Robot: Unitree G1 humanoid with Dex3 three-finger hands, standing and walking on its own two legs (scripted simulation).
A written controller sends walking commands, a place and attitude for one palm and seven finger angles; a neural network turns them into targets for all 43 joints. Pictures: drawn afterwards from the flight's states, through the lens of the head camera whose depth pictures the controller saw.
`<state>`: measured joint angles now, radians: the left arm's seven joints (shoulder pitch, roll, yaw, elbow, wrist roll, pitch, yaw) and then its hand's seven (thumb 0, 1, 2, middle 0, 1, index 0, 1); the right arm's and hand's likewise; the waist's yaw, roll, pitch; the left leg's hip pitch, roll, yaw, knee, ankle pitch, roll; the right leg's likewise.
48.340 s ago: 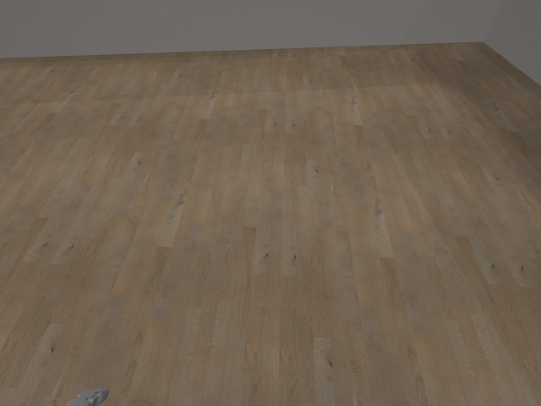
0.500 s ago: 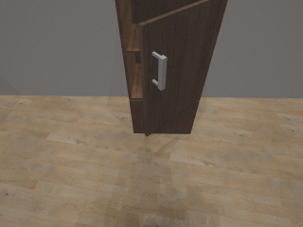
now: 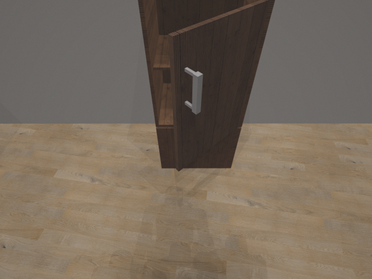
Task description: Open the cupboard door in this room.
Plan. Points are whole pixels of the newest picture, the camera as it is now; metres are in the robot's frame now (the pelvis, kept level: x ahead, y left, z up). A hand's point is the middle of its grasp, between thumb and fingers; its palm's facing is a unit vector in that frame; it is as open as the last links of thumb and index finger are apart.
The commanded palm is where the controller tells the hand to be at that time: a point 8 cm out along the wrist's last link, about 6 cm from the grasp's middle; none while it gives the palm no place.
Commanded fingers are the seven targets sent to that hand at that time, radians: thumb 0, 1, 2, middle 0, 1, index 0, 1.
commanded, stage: look to check the result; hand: left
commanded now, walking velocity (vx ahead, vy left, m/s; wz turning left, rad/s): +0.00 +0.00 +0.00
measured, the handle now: (192, 91) +0.61 +0.01 +0.07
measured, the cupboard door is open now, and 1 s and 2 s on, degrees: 42 42 42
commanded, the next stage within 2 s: walk to a spot facing it in 0.58 s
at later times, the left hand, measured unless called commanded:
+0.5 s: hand out of the picture -0.01 +0.17 -0.18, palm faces +0.04 -0.98 -0.18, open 7.4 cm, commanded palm none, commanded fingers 0.00 0.90 0.90 -0.20 -0.30 -0.20 -0.30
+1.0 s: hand out of the picture +0.02 +0.18 -0.18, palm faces -0.04 -0.97 -0.22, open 7.4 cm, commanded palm none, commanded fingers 0.00 0.90 0.90 -0.20 -0.30 -0.20 -0.30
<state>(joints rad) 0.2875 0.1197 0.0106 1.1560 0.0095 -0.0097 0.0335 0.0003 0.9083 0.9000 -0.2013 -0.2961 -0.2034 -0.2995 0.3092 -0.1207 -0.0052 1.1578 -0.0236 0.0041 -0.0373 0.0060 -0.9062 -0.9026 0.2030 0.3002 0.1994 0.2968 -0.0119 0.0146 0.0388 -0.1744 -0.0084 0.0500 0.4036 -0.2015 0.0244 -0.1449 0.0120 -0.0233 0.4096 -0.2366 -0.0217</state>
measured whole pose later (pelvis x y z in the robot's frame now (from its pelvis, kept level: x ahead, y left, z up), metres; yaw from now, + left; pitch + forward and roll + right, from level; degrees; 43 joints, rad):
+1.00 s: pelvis +0.00 -0.01 -0.01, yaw -6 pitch +0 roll +2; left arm 0.25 0.16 0.07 1.07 0.03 0.05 0.00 0.00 0.90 0.90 -0.20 -0.30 -0.20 -0.30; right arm 0.23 -0.16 -0.05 1.05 -0.03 0.02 -0.05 0.01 -0.90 -0.90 0.21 0.30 0.20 0.30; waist 0.01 0.00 0.08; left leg -0.24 0.02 0.15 0.51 -0.28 0.02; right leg -0.30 0.02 0.03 0.65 -0.34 -0.02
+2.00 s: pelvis +0.03 -0.01 -0.01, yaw -41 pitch +1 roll -1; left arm 0.13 0.25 0.08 0.90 0.03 0.05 -0.04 0.00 0.91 0.90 -0.20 -0.30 -0.20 -0.30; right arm 0.31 -0.22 -0.05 0.92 -0.03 0.02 -0.03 0.01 -0.90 -0.90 0.21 0.30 0.20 0.30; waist -0.03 0.02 0.12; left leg -0.21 0.14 0.20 0.58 -0.37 -0.04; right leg -0.34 -0.02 -0.07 0.65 -0.32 0.01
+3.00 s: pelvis +0.08 -0.23 -0.01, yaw -75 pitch +1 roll +1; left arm 0.16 0.19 0.06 0.95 0.03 -0.04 -0.01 0.00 0.91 0.90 -0.20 -0.30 -0.20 -0.30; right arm 0.25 -0.19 -0.05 0.97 -0.03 0.00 0.00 0.01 -0.91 -0.90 0.20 0.30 0.20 0.30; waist -0.05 0.01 0.10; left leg -0.53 0.15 0.06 1.08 -0.33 -0.06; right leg -0.26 0.05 -0.08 0.47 -0.24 -0.10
